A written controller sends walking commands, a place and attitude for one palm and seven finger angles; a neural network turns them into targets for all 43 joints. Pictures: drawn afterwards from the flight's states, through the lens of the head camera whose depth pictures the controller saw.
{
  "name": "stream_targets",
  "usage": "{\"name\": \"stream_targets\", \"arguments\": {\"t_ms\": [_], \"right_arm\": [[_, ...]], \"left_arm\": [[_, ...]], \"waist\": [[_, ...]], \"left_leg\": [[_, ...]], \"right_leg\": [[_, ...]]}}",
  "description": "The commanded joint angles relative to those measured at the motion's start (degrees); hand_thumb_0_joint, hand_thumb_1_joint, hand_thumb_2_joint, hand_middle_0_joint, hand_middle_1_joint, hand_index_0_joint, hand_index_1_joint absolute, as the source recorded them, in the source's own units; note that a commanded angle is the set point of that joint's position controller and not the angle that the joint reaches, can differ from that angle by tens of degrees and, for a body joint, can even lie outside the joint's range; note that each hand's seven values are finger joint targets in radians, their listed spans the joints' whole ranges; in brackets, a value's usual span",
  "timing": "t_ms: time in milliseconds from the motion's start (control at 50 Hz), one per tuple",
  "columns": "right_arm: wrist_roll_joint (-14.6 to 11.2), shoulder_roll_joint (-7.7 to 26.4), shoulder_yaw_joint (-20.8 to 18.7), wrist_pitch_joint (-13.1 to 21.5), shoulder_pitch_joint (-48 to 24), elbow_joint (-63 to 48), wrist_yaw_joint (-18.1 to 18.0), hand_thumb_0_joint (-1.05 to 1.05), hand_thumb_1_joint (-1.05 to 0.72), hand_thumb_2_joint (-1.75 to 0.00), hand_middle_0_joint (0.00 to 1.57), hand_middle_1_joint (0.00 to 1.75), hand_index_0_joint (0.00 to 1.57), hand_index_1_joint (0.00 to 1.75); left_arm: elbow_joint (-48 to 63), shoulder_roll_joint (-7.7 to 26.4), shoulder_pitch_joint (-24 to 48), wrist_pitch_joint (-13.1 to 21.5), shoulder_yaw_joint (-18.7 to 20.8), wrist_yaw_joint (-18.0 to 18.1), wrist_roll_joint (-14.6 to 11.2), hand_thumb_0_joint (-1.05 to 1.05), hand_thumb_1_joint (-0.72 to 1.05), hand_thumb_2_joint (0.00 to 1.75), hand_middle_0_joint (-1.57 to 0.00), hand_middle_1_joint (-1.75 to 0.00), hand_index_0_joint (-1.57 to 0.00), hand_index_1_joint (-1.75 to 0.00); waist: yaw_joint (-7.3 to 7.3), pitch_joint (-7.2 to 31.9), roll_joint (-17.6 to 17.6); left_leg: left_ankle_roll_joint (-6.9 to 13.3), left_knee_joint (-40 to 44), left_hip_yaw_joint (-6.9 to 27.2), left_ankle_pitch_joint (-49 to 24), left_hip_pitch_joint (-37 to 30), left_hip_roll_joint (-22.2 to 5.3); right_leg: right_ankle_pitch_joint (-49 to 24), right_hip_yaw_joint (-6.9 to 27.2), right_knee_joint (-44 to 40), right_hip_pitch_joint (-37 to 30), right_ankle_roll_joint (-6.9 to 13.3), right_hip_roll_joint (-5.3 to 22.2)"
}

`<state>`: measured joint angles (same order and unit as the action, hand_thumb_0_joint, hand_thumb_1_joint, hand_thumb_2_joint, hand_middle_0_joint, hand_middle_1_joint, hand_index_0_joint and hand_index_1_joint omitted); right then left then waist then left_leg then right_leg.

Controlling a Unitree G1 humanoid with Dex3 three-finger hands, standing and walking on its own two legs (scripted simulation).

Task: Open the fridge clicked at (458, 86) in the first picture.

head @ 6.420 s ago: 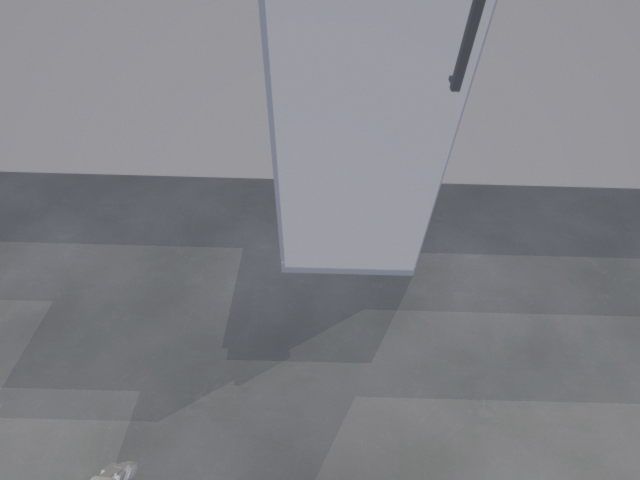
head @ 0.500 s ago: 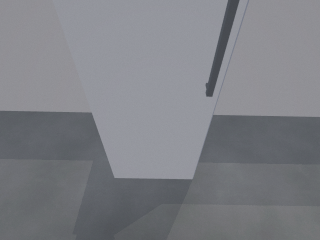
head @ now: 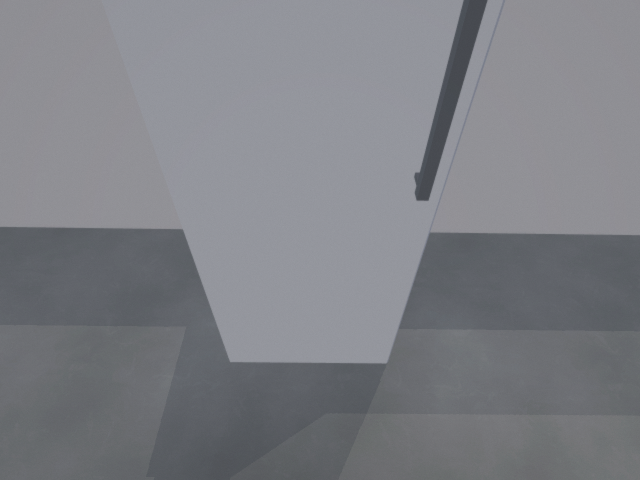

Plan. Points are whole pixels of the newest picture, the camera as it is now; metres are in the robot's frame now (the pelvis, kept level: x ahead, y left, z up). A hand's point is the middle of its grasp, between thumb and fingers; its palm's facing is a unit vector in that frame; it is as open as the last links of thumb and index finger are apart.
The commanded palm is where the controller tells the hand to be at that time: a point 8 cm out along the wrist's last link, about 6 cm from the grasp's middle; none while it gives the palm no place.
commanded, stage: look again from close up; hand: right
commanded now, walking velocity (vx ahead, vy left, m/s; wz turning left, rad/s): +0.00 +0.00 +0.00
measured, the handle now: (442, 102) +0.57 -0.13 +0.21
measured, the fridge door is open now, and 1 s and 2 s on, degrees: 0 0 0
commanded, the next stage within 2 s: none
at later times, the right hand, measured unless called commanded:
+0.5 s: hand out of the picture +0.07 -0.23 -0.16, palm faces -0.03 +0.95 -0.31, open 7.4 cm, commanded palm none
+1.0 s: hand out of the picture +0.07 -0.24 -0.16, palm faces -0.03 +0.95 -0.31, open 7.4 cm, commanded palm none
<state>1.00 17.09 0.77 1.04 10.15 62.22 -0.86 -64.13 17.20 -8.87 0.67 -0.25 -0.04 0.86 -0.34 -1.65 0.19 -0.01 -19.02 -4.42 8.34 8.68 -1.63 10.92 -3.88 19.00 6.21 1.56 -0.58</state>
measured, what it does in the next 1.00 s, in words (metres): stands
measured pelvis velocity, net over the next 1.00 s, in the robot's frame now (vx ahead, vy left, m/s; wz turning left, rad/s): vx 0.02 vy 0.00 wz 0.00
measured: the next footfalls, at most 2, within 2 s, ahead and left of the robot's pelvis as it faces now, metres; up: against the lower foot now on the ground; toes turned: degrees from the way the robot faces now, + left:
none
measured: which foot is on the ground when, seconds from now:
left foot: down 0.00-1.00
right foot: down 0.00-1.00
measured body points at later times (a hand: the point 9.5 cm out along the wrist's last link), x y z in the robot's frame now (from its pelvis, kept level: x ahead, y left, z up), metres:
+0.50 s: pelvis +0.01 +0.00 +0.00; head +0.01 +0.00 +0.45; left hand +0.08 +0.28 -0.14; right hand +0.07 -0.28 -0.14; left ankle +0.02 +0.12 -0.75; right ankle +0.00 -0.10 -0.75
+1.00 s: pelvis +0.02 +0.00 +0.00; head +0.02 +0.00 +0.45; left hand +0.08 +0.29 -0.13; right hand +0.08 -0.28 -0.14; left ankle +0.02 +0.12 -0.75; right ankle +0.00 -0.10 -0.75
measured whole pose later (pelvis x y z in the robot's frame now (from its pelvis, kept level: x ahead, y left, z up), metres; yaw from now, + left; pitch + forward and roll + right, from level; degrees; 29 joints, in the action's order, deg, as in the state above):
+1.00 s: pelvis +0.02 +0.00 +0.00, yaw +0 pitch -2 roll +0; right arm 0.9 18.0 0.7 1.0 9.6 63.2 -0.6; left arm -64.3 18.1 -8.3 1.1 -0.7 0.3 0.8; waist -0.1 -1.4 0.4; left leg -0.1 -17.2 -4.7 8.9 6.7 -1.5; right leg 11.1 -3.5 16.8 4.2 1.4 -0.6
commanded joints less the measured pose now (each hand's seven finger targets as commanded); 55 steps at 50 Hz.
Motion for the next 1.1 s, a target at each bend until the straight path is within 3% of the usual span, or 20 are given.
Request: {"name": "stream_targets", "arguments": {"t_ms": [0, 180, 1080], "right_arm": [[-0.01, 10.45, -2.34, 1.06, -0.84, -3.31, -0.41, 0.0, -0.9, -0.9, 0.2, 0.3, 0.2, 0.3], [-0.07, 10.5, -2.3, 1.12, -0.75, -2.97, -0.42, 0.0, -0.9, -0.9, 0.2, 0.3, 0.2, 0.3], [-0.07, 12.01, -2.52, 1.03, -1.92, -2.54, -0.18, 0.0, -0.9, -0.9, 0.2, 0.3, 0.2, 0.3]], "left_arm": [[3.17, 10.58, 1.32, 1.12, 2.01, 0.45, -0.3, 0.0, 0.9, 0.9, -0.2, -0.3, -0.2, -0.3], [3.15, 10.76, 1.71, 1.27, 1.83, 0.61, -0.34, 0.0, 0.9, 0.9, -0.2, -0.3, -0.2, -0.3], [3.21, 12.43, 2.37, 1.58, 1.73, 0.83, -0.36, 0.0, 0.9, 0.9, -0.2, -0.3, -0.2, -0.3]], "waist": [[0.19, 1.87, 0.08], [0.33, 2.3, -0.45], [0.49, 2.47, -0.35]], "left_leg": [[1.15, 3.86, 7.36, -2.56, -2.08, -7.08], [1.19, 3.66, 6.92, -5.76, -3.19, -7.18], [1.12, 4.23, 6.53, -7.18, -4.43, -7.35]], "right_leg": [[-3.43, 7.27, -4.37, 2.31, -0.27, 8.2], [-6.37, 7.32, -4.35, 1.48, -0.31, 8.47], [-8.87, 7.69, -5.41, 0.07, -0.34, 8.76]]}}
